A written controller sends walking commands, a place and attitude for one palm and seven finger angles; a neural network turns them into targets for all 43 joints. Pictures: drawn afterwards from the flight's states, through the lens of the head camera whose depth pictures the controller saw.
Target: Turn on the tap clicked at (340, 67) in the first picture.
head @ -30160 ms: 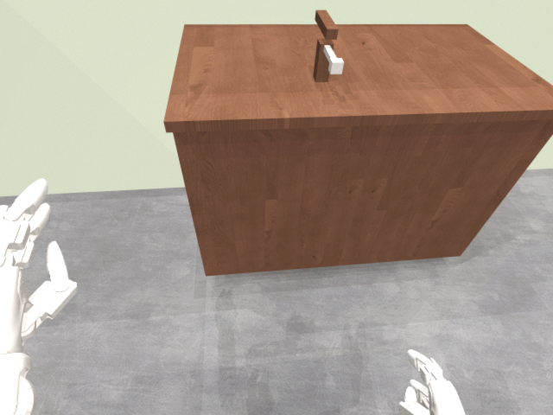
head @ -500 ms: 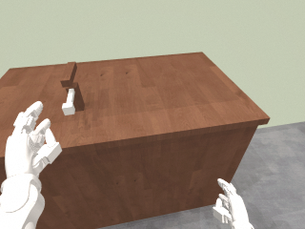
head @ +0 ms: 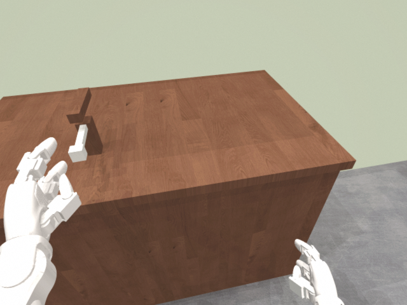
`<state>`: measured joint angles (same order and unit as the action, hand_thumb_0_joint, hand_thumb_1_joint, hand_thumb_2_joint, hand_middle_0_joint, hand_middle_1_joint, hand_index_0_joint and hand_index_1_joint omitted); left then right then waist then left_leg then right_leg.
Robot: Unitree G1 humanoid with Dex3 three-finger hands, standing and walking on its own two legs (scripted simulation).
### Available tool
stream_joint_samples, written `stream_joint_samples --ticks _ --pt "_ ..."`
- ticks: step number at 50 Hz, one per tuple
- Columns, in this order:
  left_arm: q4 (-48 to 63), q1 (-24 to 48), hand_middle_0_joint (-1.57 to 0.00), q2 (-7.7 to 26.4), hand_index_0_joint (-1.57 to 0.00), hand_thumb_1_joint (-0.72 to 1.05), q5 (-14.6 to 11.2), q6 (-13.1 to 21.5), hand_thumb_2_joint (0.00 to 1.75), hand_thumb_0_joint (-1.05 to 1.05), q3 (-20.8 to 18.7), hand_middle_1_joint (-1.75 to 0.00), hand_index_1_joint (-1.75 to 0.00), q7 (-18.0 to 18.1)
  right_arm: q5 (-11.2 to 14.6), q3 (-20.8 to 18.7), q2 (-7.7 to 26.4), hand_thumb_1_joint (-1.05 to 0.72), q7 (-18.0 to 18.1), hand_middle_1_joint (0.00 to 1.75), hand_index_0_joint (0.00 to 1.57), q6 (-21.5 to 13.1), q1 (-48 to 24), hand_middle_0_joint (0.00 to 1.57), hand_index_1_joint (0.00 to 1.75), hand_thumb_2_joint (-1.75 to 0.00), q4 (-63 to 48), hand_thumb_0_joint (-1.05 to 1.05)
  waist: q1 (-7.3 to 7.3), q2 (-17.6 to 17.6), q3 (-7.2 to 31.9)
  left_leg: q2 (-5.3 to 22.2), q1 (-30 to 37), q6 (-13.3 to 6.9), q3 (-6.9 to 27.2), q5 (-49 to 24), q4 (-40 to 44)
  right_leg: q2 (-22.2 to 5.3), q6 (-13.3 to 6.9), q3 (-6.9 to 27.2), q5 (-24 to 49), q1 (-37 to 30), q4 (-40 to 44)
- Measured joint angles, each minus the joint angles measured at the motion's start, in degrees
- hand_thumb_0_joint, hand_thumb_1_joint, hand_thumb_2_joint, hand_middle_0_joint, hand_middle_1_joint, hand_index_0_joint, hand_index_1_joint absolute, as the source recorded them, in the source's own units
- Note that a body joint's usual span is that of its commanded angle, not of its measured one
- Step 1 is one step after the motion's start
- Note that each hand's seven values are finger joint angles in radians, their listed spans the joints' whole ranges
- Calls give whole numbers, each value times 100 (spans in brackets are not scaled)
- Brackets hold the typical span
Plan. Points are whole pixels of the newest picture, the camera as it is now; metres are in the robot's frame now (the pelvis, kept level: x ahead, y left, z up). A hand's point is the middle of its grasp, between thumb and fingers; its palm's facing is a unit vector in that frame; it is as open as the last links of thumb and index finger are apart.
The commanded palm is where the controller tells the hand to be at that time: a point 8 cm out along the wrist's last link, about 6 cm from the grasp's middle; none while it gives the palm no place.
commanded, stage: reach beside the lever's end, fingers flat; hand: left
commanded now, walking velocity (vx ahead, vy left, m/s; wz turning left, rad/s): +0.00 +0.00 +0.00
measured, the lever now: (78, 153) +0.34 +0.35 +0.14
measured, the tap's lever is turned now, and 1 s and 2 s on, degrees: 3 3 3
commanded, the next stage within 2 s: none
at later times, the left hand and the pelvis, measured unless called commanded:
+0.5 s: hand (67, 186) +0.22 +0.28 +0.18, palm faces +0.57 -0.82 -0.08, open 7.5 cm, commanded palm +0.17 +0.32 +0.18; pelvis -0.01 -0.01 +0.00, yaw +0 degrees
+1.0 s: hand (66, 176) +0.26 +0.31 +0.16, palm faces +0.57 -0.82 -0.07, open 7.6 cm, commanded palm +0.21 +0.35 +0.16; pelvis +0.00 +0.01 +0.00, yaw -1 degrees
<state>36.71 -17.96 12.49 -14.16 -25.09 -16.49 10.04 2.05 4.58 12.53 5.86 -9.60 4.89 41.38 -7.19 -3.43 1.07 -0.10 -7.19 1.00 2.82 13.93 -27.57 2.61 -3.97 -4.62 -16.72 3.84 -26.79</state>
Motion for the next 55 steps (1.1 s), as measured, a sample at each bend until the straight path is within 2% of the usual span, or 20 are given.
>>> stream_joint_samples --ticks 6,16,23,32,42,55 --pt "-371 162 -21 106 -20 89 -31 -33 90 1 -214 -30 -30 -9 28 -20 -4 -90 53 30 20 45 15 20 30 -90 16 2 18 -20 -10 43 -21 41 12 -6 -1 44 -43 -10 10 22 3" --pt "-1033 468 -20 197 -20 89 -109 277 90 2 -547 -30 -30 -136 77 -75 35 -90 154 30 20 -94 157 20 30 -90 99 2 58 -40 -20 89 -130 68 41 -15 -61 92 -80 -38 29 116 -28" --pt "-1620 880 -20 324 -20 89 -84 356 90 2 -694 -29 -30 -144 101 -123 59 -90 239 30 20 -158 205 20 30 -90 175 2 131 -36 -63 111 -254 65 38 -15 -115 114 -78 -34 62 221 -30" --pt "-1979 1040 -20 402 -19 89 -100 522 90 1 -795 -28 -29 -187 94 -166 73 -90 248 30 20 -183 303 20 30 -90 141 2 206 41 -23 51 -363 22 -60 1 -100 44 -23 58 9 405 -134" --pt "-2140 1080 -19 341 -19 90 -30 766 90 2 -821 -25 -26 -165 68 -206 93 -90 219 30 20 -189 344 20 30 -90 58 2 189 62 -2 -35 -434 -60 -112 57 -148 -45 52 104 -62 497 -224" --pt "-2907 1737 -18 489 -17 90 111 822 90 2 -844 -22 -23 -215 33 -131 8 -90 262 30 20 -113 251 21 30 -90 27 2 211 99 -38 -60 -513 -91 -112 36 -119 -69 82 106 -26 560 -165"
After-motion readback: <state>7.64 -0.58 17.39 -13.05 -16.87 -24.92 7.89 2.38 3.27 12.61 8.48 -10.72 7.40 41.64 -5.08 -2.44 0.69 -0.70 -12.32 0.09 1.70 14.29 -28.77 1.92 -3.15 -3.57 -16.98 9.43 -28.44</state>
